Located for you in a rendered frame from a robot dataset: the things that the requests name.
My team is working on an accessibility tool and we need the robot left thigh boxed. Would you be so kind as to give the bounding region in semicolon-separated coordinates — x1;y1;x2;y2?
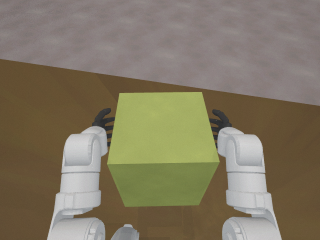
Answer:
111;227;140;240

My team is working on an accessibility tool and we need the carton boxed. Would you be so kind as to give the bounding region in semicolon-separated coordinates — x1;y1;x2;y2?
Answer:
107;92;220;207

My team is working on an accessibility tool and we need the left robot hand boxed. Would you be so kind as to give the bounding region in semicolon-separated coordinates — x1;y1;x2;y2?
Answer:
92;108;115;147

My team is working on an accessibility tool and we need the right robot hand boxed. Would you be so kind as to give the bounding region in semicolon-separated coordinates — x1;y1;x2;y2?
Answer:
209;109;232;148

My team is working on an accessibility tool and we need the robot right forearm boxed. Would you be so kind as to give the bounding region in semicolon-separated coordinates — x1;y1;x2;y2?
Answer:
217;127;282;240

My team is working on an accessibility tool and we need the robot left forearm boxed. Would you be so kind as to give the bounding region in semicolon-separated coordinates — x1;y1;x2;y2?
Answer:
47;126;108;240

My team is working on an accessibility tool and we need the left robot shin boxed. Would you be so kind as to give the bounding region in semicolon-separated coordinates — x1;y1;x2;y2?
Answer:
123;224;133;228

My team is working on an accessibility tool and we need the robot right upper arm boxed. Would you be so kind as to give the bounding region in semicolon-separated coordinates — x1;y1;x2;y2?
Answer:
222;217;281;240

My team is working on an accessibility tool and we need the robot left upper arm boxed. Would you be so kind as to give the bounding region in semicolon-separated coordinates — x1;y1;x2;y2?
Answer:
48;217;106;240

